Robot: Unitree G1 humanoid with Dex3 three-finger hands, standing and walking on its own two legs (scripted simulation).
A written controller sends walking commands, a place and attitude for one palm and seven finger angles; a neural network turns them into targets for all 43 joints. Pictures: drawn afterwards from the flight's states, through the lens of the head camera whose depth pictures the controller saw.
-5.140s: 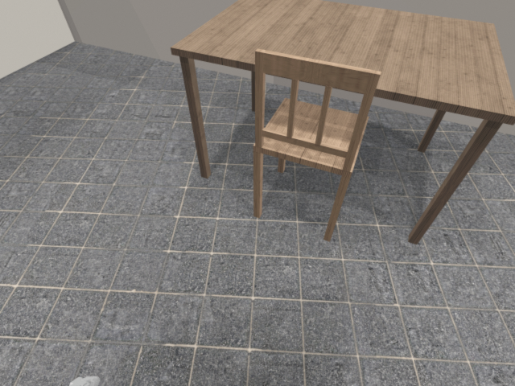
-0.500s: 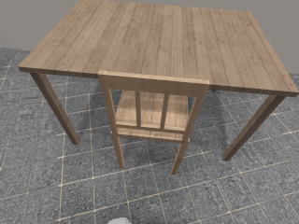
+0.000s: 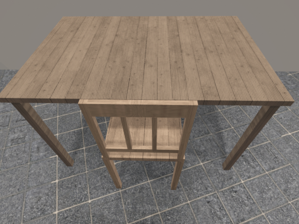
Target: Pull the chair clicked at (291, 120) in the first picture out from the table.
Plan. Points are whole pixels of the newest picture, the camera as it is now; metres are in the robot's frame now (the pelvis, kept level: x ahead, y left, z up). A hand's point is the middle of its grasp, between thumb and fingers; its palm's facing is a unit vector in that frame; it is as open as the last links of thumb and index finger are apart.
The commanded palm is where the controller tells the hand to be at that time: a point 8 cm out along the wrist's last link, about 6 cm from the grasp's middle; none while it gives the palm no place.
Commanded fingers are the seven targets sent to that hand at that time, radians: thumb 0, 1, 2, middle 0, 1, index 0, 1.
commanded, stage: come to a stop and stand still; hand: left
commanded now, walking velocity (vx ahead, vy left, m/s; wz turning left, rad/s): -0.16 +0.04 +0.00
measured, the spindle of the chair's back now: (127, 132) +0.46 +0.11 -0.11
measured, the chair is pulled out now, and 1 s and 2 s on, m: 0.00 0.00 0.00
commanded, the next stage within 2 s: look again from close up in 0.54 s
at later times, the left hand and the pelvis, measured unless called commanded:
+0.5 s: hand out of the picture +0.01 +0.21 -0.17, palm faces +0.03 -0.97 -0.25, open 7.4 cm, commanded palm none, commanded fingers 0.00 0.90 0.90 -0.20 -0.30 -0.20 -0.30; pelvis -0.02 +0.02 +0.00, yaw +0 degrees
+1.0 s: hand out of the picture +0.00 +0.18 -0.17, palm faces +0.01 -0.98 -0.22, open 7.3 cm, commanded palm none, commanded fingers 0.00 0.90 0.90 -0.20 -0.30 -0.20 -0.30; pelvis +0.00 +0.00 +0.01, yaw +0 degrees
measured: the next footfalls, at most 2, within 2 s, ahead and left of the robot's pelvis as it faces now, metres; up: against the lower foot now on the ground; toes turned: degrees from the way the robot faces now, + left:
none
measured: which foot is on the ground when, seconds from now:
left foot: down 0.00-1.00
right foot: down 0.00-1.00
